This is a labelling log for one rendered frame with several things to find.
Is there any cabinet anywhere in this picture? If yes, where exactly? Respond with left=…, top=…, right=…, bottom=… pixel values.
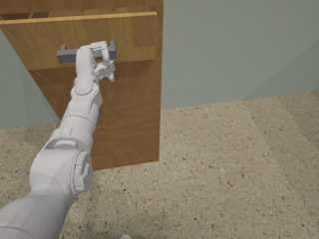
left=0, top=0, right=163, bottom=171

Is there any handle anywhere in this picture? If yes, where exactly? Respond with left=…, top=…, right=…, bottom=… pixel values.
left=56, top=40, right=117, bottom=64

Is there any left robot forearm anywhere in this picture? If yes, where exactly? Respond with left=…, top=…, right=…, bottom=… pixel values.
left=29, top=74, right=103, bottom=189

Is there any drawer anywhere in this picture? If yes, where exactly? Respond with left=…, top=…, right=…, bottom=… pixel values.
left=0, top=6, right=158, bottom=71

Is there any robot left hand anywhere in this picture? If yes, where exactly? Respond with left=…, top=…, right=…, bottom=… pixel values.
left=75, top=41, right=115, bottom=82

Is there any left robot upper arm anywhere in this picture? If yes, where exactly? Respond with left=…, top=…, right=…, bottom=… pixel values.
left=0, top=149, right=94, bottom=239

